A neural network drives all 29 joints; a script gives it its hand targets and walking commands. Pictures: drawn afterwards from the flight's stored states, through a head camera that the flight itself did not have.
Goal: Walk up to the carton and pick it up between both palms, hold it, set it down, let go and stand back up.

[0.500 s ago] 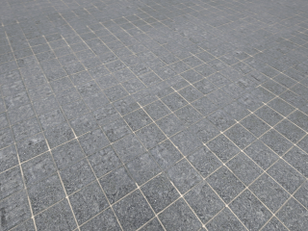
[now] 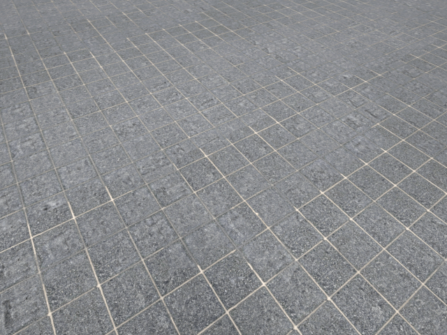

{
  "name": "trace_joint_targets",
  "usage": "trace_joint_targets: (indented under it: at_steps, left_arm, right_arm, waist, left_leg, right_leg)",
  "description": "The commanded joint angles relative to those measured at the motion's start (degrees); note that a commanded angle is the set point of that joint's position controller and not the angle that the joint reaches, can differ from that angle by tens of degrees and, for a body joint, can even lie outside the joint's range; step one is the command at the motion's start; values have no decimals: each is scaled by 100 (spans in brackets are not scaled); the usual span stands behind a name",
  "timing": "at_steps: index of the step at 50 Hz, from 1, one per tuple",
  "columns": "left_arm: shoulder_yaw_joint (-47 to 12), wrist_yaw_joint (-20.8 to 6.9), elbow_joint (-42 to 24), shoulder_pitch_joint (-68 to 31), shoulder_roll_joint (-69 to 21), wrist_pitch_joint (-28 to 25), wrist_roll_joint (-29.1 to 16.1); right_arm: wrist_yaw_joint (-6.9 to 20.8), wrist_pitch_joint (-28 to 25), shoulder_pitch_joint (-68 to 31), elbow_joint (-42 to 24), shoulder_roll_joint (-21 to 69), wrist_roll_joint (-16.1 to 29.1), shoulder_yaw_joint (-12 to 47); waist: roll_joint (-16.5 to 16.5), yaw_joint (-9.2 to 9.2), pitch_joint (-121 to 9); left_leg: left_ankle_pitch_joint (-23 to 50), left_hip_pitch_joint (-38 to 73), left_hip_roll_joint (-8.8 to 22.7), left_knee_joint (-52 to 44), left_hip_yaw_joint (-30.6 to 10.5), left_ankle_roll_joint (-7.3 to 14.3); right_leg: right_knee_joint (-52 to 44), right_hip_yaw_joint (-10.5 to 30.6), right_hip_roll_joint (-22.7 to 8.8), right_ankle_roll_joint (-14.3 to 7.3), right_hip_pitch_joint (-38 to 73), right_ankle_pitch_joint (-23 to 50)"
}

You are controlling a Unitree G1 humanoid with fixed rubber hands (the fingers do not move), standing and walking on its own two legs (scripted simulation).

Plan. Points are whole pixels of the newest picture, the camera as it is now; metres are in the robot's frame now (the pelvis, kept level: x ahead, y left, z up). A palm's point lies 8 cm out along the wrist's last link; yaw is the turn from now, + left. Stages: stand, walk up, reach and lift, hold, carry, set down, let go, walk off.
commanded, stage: stand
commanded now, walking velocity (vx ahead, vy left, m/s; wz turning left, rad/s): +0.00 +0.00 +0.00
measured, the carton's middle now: out of the picture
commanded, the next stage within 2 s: walk up in 0.14 s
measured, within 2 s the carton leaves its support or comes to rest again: neither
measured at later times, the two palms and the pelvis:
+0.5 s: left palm out of the picture +0.00 +0.26 -0.15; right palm out of the picture +0.02 -0.24 -0.15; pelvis -0.03 +0.01 -0.01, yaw +5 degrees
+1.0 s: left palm out of the picture -0.06 +0.40 -0.11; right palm out of the picture +0.08 -0.14 -0.12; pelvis -0.09 +0.10 -0.01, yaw +23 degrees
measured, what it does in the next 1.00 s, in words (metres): steps to the left, turning left: left foot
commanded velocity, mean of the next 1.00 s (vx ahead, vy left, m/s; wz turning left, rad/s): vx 0.00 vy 0.00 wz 0.00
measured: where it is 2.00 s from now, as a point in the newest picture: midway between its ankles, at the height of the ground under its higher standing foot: outside the picture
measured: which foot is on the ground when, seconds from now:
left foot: down 0.00-0.40, up 0.42-0.66, down 0.68-1.00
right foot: down 0.00-0.70, up 0.72-1.00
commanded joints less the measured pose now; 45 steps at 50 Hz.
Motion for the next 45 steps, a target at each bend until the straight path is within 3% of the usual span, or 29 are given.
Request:
trace_joint_targets:
  at_steps: [1,3,4,8,11,14,16,17,18,19,20,21,22,23,25,27,28,31,32,33,34,35,36,37,39,40,41,44,45]
  left_arm:
    - [64,42,-44,275,512,-80,0]
    - [69,42,24,277,524,-84,5]
    - [69,41,51,343,582,-78,-3]
    - [42,31,178,434,459,-27,-2]
    - [8,48,298,479,363,-45,-17]
    - [36,67,279,382,443,-63,10]
    - [46,46,274,385,455,-84,10]
    - [368,148,-491,-615,1388,-153,-84]
    - [395,186,-486,-516,1431,-166,-107]
    - [431,209,-505,-318,1387,-129,-77]
    - [455,229,-507,-64,1452,-90,-61]
    - [497,257,-536,-160,1569,-75,16]
    - [558,296,-569,-262,1696,-62,77]
    - [577,333,-720,-566,1741,-52,84]
    - [552,330,-969,-1039,1673,-49,144]
    - [530,313,-1070,-1346,1600,-64,207]
    - [542,289,-1108,-1323,1589,-65,228]
    - [566,176,-1223,-1374,1838,-14,238]
    - [581,132,-1251,-1484,1971,27,231]
    - [586,94,-1279,-1614,1985,82,235]
    - [453,34,-1343,-1524,1645,136,161]
    - [302,1,-1657,-1489,1213,166,74]
    - [292,92,-1769,-1477,1243,210,55]
    - [262,144,-1855,-1514,1206,216,-50]
    - [236,133,-1746,-1511,1505,74,-79]
    - [241,87,-1595,-1238,1609,2,-172]
    - [288,42,-1586,-1082,1646,-79,-165]
    - [297,-28,-1725,-1226,1492,-171,-149]
    - [305,-29,-1846,-1273,1421,-149,-130]
  right_arm:
    - [-34,-40,239,-62,-333,1,-27]
    - [-46,-72,216,19,-433,-29,-56]
    - [-38,-65,348,70,-585,-7,-89]
    - [-51,-31,351,187,-364,1,-39]
    - [-56,-28,397,245,-192,18,12]
    - [-77,-42,444,319,-290,0,-15]
    - [-80,-58,349,316,-326,-8,-3]
    - [-114,-38,-499,-473,-1358,16,-406]
    - [-111,-33,-580,-627,-1450,-19,-397]
    - [-103,4,-559,-682,-1256,-38,-355]
    - [-104,67,-618,-803,-1093,-89,-350]
    - [-103,135,-700,-930,-921,-160,-324]
    - [-96,221,-649,-964,-825,-276,-330]
    - [-76,277,-613,-1003,-866,-311,-365]
    - [-6,307,-439,-1069,-950,-279,-379]
    - [102,332,-310,-1089,-1016,-215,-406]
    - [153,321,-349,-1149,-1074,-155,-399]
    - [333,300,-342,-1410,-1067,-52,-346]
    - [372,262,-153,-1410,-1084,-29,-359]
    - [417,219,304,-1327,-1162,56,-392]
    - [413,148,470,-1287,-1520,45,-518]
    - [389,93,433,-1415,-2269,42,-643]
    - [335,133,224,-1488,-2585,33,-683]
    - [290,140,-88,-1647,-2797,-5,-726]
    - [179,157,-590,-1915,-2519,-111,-618]
    - [158,169,-783,-2048,-2344,-162,-566]
    - [160,153,-792,-2120,-2216,-199,-583]
    - [292,143,-629,-2153,-1901,-180,-592]
    - [310,144,-391,-2141,-1890,-174,-579]
  waist:
    - [-110,33,254]
    - [-153,17,-31]
    - [43,-4,208]
    - [166,24,421]
    - [-246,33,331]
    - [88,-7,149]
    - [86,21,233]
    - [101,-137,184]
    - [57,-45,-146]
    - [-157,36,-344]
    - [-555,177,-395]
    - [-978,216,-324]
    - [-981,191,-298]
    - [-812,96,-163]
    - [-674,-113,-165]
    - [-669,-306,-242]
    - [-502,-286,-364]
    - [-836,-252,-569]
    - [-897,-356,-625]
    - [-683,-557,-770]
    - [361,-627,-661]
    - [2088,-580,-537]
    - [1875,-481,-384]
    - [2198,-493,-300]
    - [1648,-251,-25]
    - [1288,-68,-209]
    - [1150,4,-465]
    - [656,-209,-855]
    - [633,-290,-834]
  left_leg:
    - [593,-46,353,-518,-374,216]
    - [699,90,397,-501,-398,262]
    - [625,-98,370,-573,-370,225]
    - [281,-182,381,-627,-406,174]
    - [323,16,371,-579,-372,180]
    - [506,53,400,-595,-341,205]
    - [648,-47,402,-601,-357,221]
    - [2134,-832,434,198,-569,298]
    - [2485,-1199,405,642,-510,311]
    - [2205,-1415,270,1111,-418,236]
    - [1331,-1413,27,1909,-134,99]
    - [-820,-1549,-71,2948,9,-67]
    - [-1588,-1854,204,3821,-290,-170]
    - [-1538,-2062,366,4116,-510,-205]
    - [-1319,-1925,560,4119,-683,-247]
    - [-979,-1688,655,3480,-743,-259]
    - [-831,-1589,580,3045,-587,-236]
    - [-785,-939,418,1577,-161,-153]
    - [-582,-449,305,1020,2,-91]
    - [-160,292,163,414,180,34]
    - [237,551,24,-156,-244,199]
    - [1685,664,1239,-618,-2582,712]
    - [1772,154,1491,-852,-2938,1281]
    - [1042,-391,1859,-1378,-3591,1768]
    - [1871,-232,1360,-971,-2787,1570]
    - [2561,-102,969,-538,-1948,1341]
    - [3007,3,894,-270,-1726,1290]
    - [3005,303,694,-137,-1970,1319]
    - [2856,301,868,-192,-2251,1416]
  right_leg:
    - [-580,357,-384,-220,-256,385]
    - [-514,318,-388,-192,-9,670]
    - [-559,387,-386,-194,-25,633]
    - [-581,321,-373,-148,-175,342]
    - [-674,322,-317,-147,-342,224]
    - [-586,369,-365,-187,-138,513]
    - [-509,346,-395,-174,-59,656]
    - [189,80,-537,-372,155,1571]
    - [382,257,-753,-595,544,1876]
    - [285,508,-1019,-842,719,1950]
    - [-141,993,-1574,-1166,371,1768]
    - [-749,1588,-2341,-1634,-62,1720]
    - [-934,1858,-2757,-1957,-14,1638]
    - [-992,1648,-2740,-1994,-151,1584]
    - [-792,1160,-2486,-1928,-274,1805]
    - [-412,487,-2077,-1639,-138,2020]
    - [-209,202,-1872,-1516,-9,2072]
    - [263,-183,-1757,-1272,-15,1709]
    - [571,-432,-1660,-1106,-298,1608]
    - [1153,-728,-1453,-908,-782,1085]
    - [2179,-996,-832,-669,-1386,295]
    - [3334,-956,29,-173,-2798,-2354]
    - [4031,-236,28,-121,-2784,-2609]
    - [4360,-72,21,-95,-2617,-2537]
    - [4448,114,-180,-137,-2759,-1774]
    - [4250,18,-221,-124,-2588,-1253]
    - [4074,-104,-185,-149,-2402,-906]
    - [3250,-371,15,-112,-1987,-493]
    - [3032,-344,27,-105,-1956,-587]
